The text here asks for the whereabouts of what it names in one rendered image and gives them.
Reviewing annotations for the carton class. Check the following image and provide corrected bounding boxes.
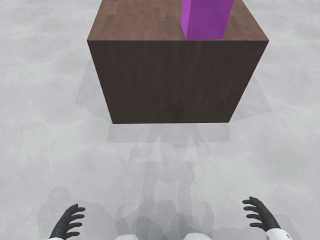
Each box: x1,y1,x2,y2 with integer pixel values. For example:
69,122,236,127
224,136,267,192
180,0,234,41

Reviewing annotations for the left robot hand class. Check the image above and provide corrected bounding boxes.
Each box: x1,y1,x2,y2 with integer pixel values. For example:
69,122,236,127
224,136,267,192
49,204,85,240

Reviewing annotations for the right robot hand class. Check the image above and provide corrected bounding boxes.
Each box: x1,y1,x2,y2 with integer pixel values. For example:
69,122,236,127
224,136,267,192
242,196,281,232

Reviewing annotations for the pedestal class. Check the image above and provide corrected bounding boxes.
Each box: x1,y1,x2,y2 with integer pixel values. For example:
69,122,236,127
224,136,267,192
87,0,269,124

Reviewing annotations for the right robot forearm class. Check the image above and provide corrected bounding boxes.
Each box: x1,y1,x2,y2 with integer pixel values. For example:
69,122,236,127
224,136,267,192
265,228,292,240

